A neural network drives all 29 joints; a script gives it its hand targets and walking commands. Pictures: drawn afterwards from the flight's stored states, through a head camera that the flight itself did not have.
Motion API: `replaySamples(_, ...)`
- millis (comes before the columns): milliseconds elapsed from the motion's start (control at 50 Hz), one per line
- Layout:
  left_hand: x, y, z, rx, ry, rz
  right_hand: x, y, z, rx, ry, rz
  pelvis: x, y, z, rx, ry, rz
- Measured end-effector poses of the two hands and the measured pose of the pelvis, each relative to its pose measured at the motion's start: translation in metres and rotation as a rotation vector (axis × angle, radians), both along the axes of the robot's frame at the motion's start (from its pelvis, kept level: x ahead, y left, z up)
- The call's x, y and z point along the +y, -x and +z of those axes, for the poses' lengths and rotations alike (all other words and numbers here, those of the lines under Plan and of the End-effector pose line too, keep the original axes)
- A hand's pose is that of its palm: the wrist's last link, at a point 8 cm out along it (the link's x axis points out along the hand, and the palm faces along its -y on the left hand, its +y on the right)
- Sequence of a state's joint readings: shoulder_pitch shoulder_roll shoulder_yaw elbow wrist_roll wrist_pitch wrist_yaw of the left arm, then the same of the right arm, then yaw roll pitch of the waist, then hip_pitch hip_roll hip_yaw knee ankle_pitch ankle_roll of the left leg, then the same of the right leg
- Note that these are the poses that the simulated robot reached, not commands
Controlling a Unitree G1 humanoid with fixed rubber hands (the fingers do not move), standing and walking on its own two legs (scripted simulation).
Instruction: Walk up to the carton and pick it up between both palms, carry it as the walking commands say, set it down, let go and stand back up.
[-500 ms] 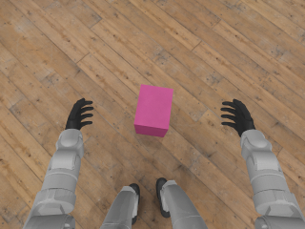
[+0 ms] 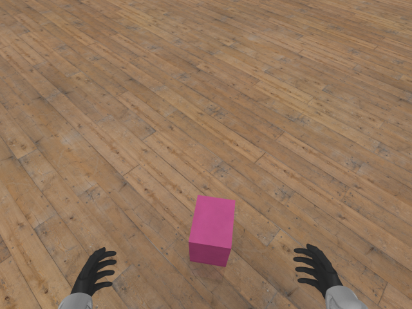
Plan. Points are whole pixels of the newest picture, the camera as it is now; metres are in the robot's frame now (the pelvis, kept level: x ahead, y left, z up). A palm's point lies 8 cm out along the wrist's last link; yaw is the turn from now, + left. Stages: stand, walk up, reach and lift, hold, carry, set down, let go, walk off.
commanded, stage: let go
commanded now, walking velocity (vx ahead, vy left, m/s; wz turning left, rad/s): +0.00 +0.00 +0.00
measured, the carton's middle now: (211, 231) +0.51 -0.06 -0.64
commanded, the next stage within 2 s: stand in 0.40 s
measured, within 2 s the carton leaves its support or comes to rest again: neither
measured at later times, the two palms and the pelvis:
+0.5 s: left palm (82, 299) +0.16 +0.24 -0.08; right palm (334, 274) +0.18 -0.25 -0.06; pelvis +0.01 -0.01 +0.00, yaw +0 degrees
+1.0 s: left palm (77, 297) +0.17 +0.25 -0.09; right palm (332, 255) +0.21 -0.25 -0.04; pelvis +0.03 +0.00 +0.00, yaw +0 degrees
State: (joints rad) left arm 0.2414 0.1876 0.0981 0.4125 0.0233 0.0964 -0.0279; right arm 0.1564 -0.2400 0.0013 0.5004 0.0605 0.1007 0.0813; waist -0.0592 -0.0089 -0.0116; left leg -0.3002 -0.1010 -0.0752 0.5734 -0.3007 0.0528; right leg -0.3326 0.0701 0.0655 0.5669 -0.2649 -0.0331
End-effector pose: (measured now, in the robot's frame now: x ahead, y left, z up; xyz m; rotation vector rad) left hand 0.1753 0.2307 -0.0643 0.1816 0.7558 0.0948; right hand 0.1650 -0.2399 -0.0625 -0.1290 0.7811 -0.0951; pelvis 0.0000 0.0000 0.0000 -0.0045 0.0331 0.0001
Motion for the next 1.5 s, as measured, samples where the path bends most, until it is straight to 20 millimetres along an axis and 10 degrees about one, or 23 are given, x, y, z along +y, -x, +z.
replaySamples(400, -0.006, 0.001, 0.001, 0.019, 0.011, 0.001, -0.008, -0.002, -0.007, 0.095, -0.002, -0.027, -0.006, -0.009, 0.001, -0.055, -0.002, -0.004)
replaySamples(760, 0.017, -0.001, -0.025, 0.096, -0.031, 0.043, -0.015, -0.052, 0.021, -0.148, 0.067, -0.064, -0.002, -0.037, 0.0, -0.015, 0.003, -0.002)
replaySamples(1500, 0.026, 0.029, -0.021, 0.065, -0.05, 0.056, -0.017, -0.02, 0.027, -0.211, 0.076, -0.084, -0.002, -0.008, 0.001, -0.057, -0.001, 0.002)
